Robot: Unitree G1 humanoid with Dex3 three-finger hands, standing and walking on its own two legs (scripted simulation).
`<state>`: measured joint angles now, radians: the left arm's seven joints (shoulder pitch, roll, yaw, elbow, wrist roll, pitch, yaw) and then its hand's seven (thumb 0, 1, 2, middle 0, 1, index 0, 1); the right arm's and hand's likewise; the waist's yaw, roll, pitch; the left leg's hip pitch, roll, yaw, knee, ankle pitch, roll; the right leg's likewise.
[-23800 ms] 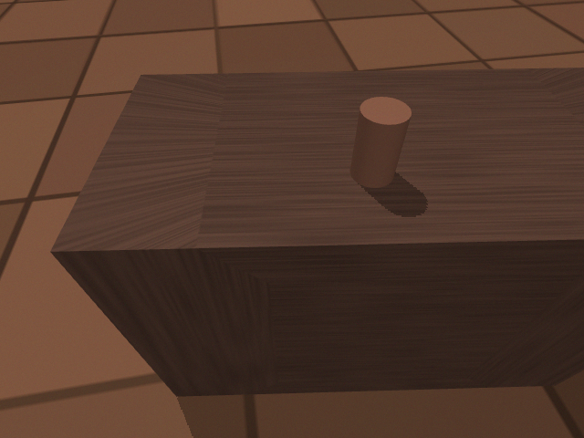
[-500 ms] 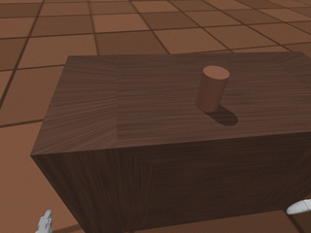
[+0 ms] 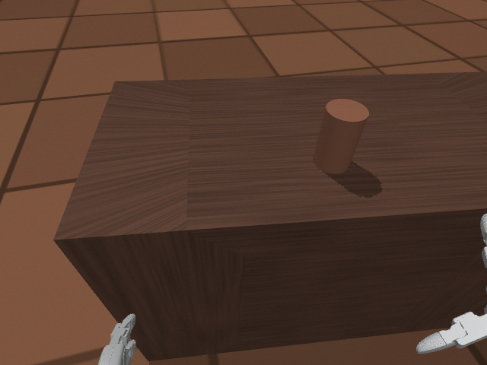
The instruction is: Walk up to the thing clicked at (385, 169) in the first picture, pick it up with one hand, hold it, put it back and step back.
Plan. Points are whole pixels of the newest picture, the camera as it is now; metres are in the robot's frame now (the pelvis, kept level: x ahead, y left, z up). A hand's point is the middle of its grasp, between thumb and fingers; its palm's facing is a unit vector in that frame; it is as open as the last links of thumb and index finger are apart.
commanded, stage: home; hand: right
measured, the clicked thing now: (338, 137) +0.54 -0.22 +0.09
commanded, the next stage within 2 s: none
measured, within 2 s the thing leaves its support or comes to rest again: neither
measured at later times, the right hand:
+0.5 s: hand (344, 351) +0.18 -0.17 -0.10, palm faces +0.10 +0.97 -0.20, open 17.5 cm
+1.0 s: hand (349, 354) +0.18 -0.19 -0.12, palm faces -0.05 +0.95 -0.29, open 17.4 cm
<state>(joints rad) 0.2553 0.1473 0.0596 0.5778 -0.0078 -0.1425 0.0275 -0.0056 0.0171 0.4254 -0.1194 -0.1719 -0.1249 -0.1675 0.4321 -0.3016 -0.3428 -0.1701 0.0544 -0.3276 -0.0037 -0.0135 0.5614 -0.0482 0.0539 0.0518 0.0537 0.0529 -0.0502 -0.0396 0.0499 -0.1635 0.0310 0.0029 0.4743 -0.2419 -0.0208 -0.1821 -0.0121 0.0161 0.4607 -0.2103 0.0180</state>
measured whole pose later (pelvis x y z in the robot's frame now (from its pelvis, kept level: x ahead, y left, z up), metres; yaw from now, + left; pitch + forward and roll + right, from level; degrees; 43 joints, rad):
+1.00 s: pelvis +0.02 +0.00 -0.01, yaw +1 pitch +0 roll +0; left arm 0.18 0.26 -0.01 0.75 0.04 -0.03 0.00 0.01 0.90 0.90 -0.20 -0.31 -0.21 -0.30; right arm 0.20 -0.24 0.02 0.71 -0.03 -0.09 -0.03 -0.01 0.53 -0.06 0.06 0.05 0.06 0.05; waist 0.01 -0.01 0.02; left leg -0.24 0.02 -0.01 0.55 -0.30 -0.02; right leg -0.25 -0.03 0.00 0.54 -0.28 0.02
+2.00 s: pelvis +0.01 -0.01 +0.01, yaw +2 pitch -3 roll +0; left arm 0.13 0.36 0.00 1.14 0.02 0.00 -0.02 0.01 0.90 0.90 -0.20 -0.30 -0.21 -0.30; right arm 0.15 -0.36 0.03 1.09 -0.01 -0.01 0.00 -0.01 0.53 -0.05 0.06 0.05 0.05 0.05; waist 0.01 0.00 0.05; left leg -0.14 0.03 -0.04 0.37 -0.19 -0.04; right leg -0.14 -0.01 -0.03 0.36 -0.17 0.01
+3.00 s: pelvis +0.02 +0.00 +0.01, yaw +1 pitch -2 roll +0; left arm 0.12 0.35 0.00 1.14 0.02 0.00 -0.01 0.01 0.90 0.90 -0.20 -0.30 -0.21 -0.30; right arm 0.13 -0.36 0.01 1.11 -0.01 -0.01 0.00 0.00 -0.12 -0.64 0.18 0.26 0.18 0.26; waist 0.01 0.00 0.05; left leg -0.10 0.02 -0.02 0.33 -0.19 -0.02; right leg -0.11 -0.02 -0.01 0.33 -0.18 0.02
